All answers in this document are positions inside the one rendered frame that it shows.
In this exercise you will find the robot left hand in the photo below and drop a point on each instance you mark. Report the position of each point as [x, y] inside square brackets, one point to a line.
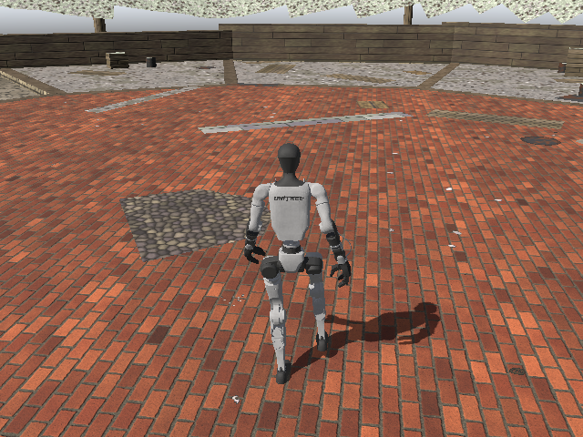
[256, 250]

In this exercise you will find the right robot forearm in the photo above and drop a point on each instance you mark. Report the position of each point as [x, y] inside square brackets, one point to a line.
[336, 246]

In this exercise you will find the robot left upper arm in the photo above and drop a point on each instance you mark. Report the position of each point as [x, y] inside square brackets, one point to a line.
[257, 205]

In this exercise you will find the left robot forearm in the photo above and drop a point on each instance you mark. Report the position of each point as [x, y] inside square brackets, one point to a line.
[251, 237]

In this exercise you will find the robot head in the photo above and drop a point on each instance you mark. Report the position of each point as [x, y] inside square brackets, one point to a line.
[289, 157]

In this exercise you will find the robot left shin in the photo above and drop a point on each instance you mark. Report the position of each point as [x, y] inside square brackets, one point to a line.
[278, 337]

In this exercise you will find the robot right hand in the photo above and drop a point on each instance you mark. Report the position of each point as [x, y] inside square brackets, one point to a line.
[346, 268]

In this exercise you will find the robot right upper arm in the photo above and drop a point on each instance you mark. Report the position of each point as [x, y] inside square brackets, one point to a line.
[322, 204]

